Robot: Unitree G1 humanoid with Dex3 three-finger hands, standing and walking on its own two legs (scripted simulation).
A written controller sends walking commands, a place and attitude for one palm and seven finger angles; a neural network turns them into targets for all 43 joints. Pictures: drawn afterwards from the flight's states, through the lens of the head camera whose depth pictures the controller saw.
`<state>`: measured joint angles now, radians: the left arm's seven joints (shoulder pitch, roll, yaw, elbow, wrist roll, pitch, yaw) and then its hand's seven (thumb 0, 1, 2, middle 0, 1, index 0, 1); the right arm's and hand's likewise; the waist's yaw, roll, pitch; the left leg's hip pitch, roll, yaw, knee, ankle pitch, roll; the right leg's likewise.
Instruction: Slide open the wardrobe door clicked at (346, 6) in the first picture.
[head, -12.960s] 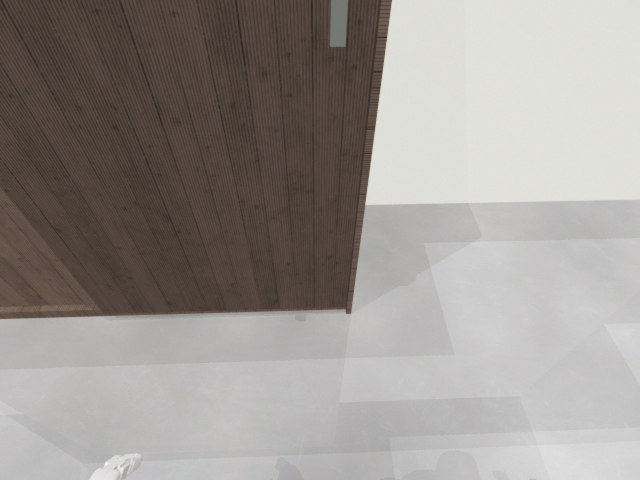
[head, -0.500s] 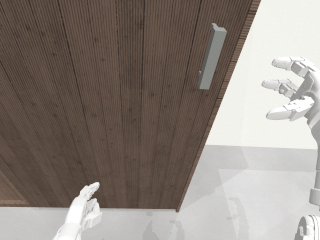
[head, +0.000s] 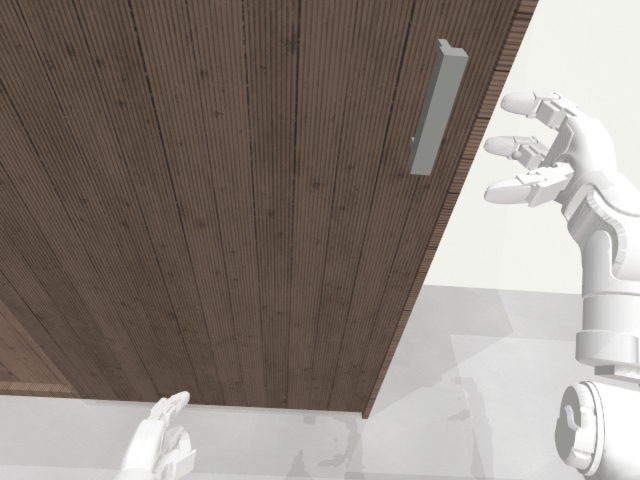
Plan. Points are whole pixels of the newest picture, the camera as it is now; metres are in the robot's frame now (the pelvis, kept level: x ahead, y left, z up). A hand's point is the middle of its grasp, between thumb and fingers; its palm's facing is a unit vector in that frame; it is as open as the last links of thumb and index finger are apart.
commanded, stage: move the hooked fingers beside the handle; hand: right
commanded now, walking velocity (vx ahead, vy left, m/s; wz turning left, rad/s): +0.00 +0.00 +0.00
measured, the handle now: (430, 108) +0.48 -0.10 +0.27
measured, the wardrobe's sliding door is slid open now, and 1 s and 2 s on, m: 0.00 0.00 0.00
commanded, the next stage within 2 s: feel for the door with the fingertips in 1.90 s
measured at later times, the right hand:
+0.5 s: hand (506, 140) +0.40 -0.16 +0.28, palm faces +0.01 +1.00 -0.02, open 14.0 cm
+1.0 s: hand (507, 143) +0.41 -0.17 +0.27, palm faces +0.02 +1.00 -0.04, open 14.0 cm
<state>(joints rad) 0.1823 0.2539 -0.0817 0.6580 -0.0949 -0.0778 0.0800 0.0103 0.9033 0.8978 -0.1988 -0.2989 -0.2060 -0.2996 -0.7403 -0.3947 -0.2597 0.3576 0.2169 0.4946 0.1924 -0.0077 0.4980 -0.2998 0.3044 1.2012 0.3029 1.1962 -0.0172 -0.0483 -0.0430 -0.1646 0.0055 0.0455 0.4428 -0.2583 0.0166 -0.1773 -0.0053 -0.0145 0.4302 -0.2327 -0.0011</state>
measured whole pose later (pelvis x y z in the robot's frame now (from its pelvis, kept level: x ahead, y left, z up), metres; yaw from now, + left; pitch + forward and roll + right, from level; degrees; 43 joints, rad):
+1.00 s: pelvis +0.00 +0.00 +0.00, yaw +0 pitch -1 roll +0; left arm 0.20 0.25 -0.07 0.65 -0.09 -0.04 0.08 0.01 0.90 0.90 -0.20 -0.30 -0.21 -0.30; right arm -0.81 -0.37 -0.23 0.44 0.18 0.48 0.14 -0.01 0.50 -0.30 0.30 1.20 0.30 1.20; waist -0.02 -0.04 -0.05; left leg -0.14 0.00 0.04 0.39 -0.23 0.02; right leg -0.15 -0.01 -0.02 0.39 -0.21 0.00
